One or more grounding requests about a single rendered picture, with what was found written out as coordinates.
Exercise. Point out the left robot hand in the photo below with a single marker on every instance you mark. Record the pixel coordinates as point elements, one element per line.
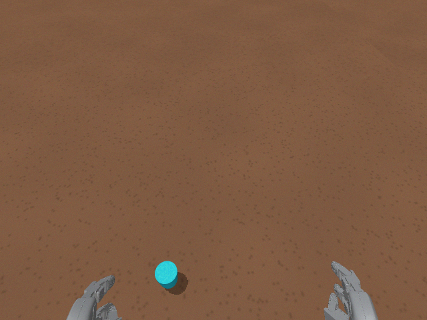
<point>85,308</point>

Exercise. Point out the cup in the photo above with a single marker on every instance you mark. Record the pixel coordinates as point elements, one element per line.
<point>166,274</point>

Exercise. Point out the right robot hand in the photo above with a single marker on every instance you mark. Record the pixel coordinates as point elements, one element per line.
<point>357,303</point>

